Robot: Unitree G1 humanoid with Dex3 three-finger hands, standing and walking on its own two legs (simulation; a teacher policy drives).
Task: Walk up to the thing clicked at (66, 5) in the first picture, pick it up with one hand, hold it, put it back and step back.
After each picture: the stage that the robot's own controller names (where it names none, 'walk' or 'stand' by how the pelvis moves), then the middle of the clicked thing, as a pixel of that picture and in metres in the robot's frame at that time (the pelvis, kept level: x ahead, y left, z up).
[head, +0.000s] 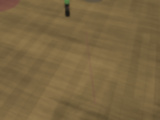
stand; (67, 8) +2.06 +0.16 -0.65
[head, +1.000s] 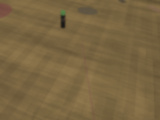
walk; (63, 19) +1.94 +0.16 -0.64
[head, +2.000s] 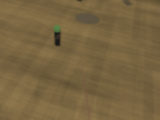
walk; (57, 36) +1.37 +0.21 -0.64
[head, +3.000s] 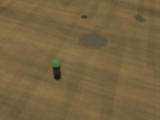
walk; (56, 69) +0.91 +0.19 -0.65
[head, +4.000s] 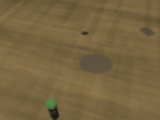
walk; (53, 109) +0.54 +0.22 -0.64
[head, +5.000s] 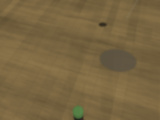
walk; (78, 116) +0.39 +0.03 -0.62
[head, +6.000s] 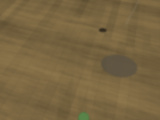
stand; out of the picture +0.37 -0.02 -0.63
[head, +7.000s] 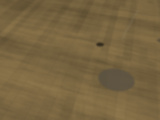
stand; out of the picture +0.33 +0.02 -0.66
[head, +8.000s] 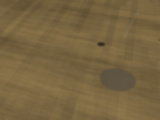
stand; out of the picture +0.33 +0.01 -0.66
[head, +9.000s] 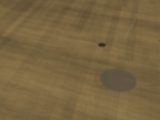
stand; out of the picture +0.33 +0.01 -0.66
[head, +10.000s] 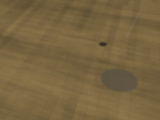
stand; out of the picture +0.32 +0.01 -0.66
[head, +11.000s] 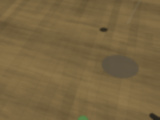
go down; out of the picture +0.34 +0.00 -0.64
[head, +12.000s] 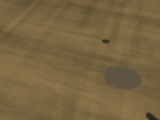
go down; out of the picture +0.33 -0.01 -0.60
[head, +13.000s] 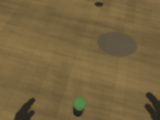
go down; (78, 107) +0.37 -0.01 -0.51
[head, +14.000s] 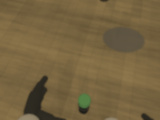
go down; (83, 104) +0.37 -0.01 -0.49
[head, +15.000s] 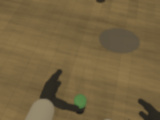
go down; (79, 105) +0.37 +0.00 -0.50
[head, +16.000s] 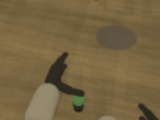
go down; (78, 103) +0.38 +0.00 -0.49
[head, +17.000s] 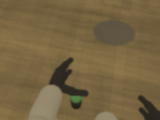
go down; (76, 99) +0.39 +0.00 -0.47
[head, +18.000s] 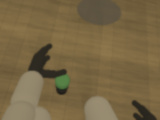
go down; (62, 85) +0.40 +0.01 -0.41
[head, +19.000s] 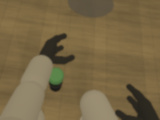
go down; (55, 81) +0.41 +0.00 -0.36
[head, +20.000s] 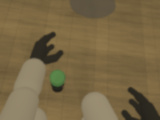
go down; (57, 82) +0.41 +0.00 -0.38
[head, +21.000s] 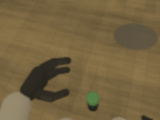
go down; (92, 102) +0.37 -0.01 -0.50
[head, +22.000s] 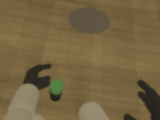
rest palm; (56, 91) +0.40 +0.00 -0.44
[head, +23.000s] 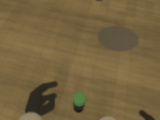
go down; (78, 103) +0.38 -0.01 -0.48
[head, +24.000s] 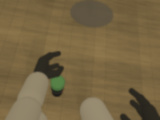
go down; (57, 87) +0.40 +0.00 -0.42
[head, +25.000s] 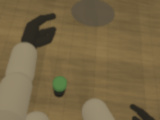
go down; (59, 88) +0.40 +0.00 -0.42
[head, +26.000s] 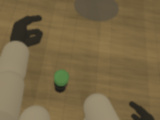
go down; (60, 82) +0.41 +0.00 -0.38
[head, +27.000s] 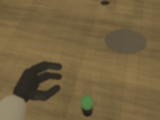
go down; (87, 107) +0.38 -0.01 -0.49
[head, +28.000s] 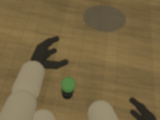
go down; (67, 89) +0.40 -0.01 -0.41
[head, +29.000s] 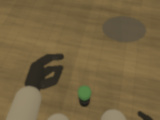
lift; (84, 97) +0.39 -0.01 -0.45
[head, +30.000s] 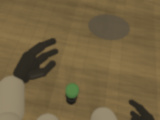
go down; (71, 95) +0.39 +0.00 -0.44
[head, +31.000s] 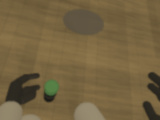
lift; (50, 92) +0.40 +0.00 -0.43
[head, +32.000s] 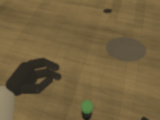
go down; (86, 111) +0.37 -0.01 -0.54
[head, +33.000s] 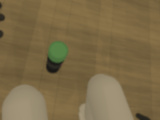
go down; (55, 59) +0.45 +0.03 -0.24
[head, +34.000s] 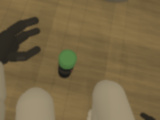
go down; (65, 66) +0.43 +0.01 -0.27
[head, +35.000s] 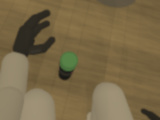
go down; (66, 68) +0.43 +0.00 -0.28
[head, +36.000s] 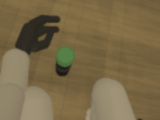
go down; (63, 63) +0.44 +0.01 -0.26
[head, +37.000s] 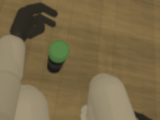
go down; (56, 59) +0.44 +0.03 -0.22
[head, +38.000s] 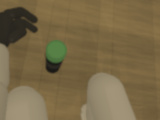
lower; (54, 59) +0.44 +0.04 -0.22
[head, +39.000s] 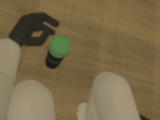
lower; (55, 54) +0.44 +0.04 -0.21
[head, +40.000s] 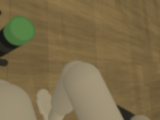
withdraw; (7, 40) +0.45 +0.08 -0.22
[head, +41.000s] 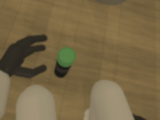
walk; (63, 64) +0.44 +0.04 -0.26
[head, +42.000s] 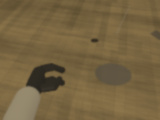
crouch; out of the picture +0.35 -0.01 -0.60
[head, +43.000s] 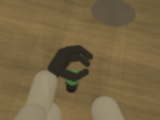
withdraw; (72, 82) +0.42 +0.00 -0.38
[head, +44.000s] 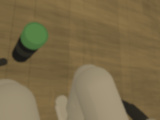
stand; (26, 46) +0.45 +0.07 -0.20
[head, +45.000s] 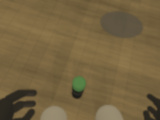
lower; (77, 88) +0.41 +0.01 -0.43
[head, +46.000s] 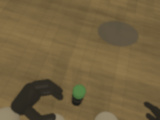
crouch; (77, 96) +0.40 -0.02 -0.46
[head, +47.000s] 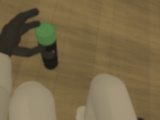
withdraw; (48, 49) +0.48 +0.07 -0.20
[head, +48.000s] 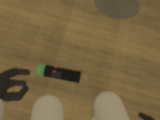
lower; (59, 73) +0.47 +0.09 -0.44
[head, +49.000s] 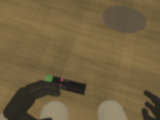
hold; (65, 84) +0.44 +0.08 -0.48
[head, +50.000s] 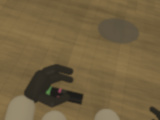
hold; (63, 95) +0.43 +0.08 -0.53
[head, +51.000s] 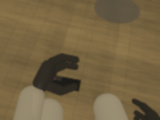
hold; (58, 81) +0.45 +0.08 -0.43
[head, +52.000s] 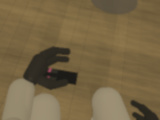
rise; (54, 75) +0.46 +0.08 -0.40
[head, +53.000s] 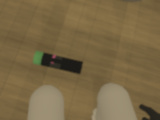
stand; (58, 62) +0.46 +0.09 -0.39
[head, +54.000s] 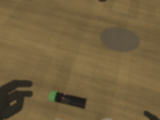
stand; (67, 99) +0.43 +0.06 -0.58
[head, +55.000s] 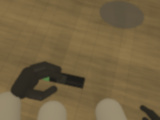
crouch; (64, 78) +0.47 +0.08 -0.48
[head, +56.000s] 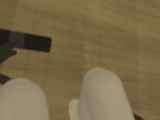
rise; (20, 40) +0.51 +0.14 -0.28
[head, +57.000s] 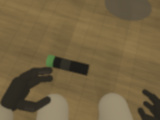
withdraw; (67, 65) +0.52 +0.07 -0.44
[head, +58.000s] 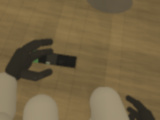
hold; (54, 59) +0.56 +0.06 -0.39
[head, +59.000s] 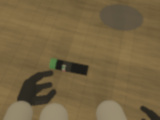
hold; (69, 66) +0.58 +0.05 -0.49
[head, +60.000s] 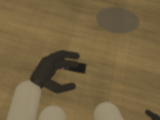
rise; (67, 65) +0.60 +0.05 -0.50
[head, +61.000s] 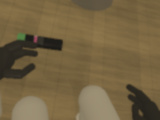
withdraw; (40, 42) +0.65 +0.05 -0.41
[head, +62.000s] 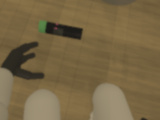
stand; (61, 30) +0.70 +0.04 -0.38
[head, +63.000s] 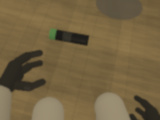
stand; (69, 37) +0.73 +0.02 -0.42
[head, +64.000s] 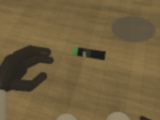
stand; (89, 53) +0.75 -0.01 -0.54
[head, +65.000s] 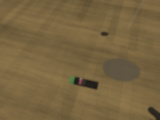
stand; (83, 82) +0.76 -0.04 -0.66
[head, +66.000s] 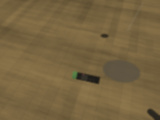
stand; (86, 77) +0.84 -0.07 -0.67
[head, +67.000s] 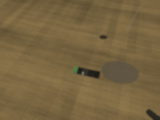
stand; (86, 72) +0.91 -0.09 -0.67
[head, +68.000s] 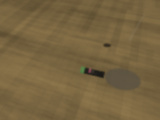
stand; (92, 72) +1.01 -0.12 -0.74
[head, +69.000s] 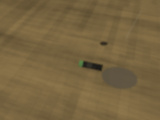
stand; (90, 65) +1.07 -0.11 -0.75
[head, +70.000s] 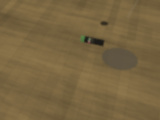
walk; (92, 40) +1.18 -0.15 -0.73
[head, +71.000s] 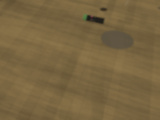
walk; (93, 19) +1.51 -0.21 -0.72
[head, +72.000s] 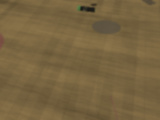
stand; (86, 9) +1.94 -0.04 -0.72
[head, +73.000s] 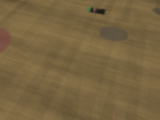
stand; (96, 10) +1.97 -0.24 -0.74
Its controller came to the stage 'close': yes
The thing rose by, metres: 0.00
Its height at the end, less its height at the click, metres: -0.09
